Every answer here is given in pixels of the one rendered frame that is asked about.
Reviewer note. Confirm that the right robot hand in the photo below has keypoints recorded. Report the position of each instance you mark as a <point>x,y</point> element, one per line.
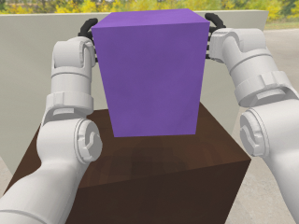
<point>219,25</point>

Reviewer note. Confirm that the left robot hand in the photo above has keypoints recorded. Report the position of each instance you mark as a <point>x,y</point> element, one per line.
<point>84,31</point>

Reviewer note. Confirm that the robot right forearm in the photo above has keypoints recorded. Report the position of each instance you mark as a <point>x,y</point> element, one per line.
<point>251,65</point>

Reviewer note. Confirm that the left robot upper arm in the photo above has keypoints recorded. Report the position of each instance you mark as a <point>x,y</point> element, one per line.
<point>66,148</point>

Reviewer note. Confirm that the robot left forearm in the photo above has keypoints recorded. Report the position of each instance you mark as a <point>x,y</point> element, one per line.
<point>71,81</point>

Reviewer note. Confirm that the carton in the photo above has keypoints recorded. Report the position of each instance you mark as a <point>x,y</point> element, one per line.
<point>152,66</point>

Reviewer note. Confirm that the right robot upper arm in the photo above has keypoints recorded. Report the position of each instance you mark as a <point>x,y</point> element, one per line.
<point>271,132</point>

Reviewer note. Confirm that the pedestal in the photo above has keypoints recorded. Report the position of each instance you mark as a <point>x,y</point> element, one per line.
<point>155,179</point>

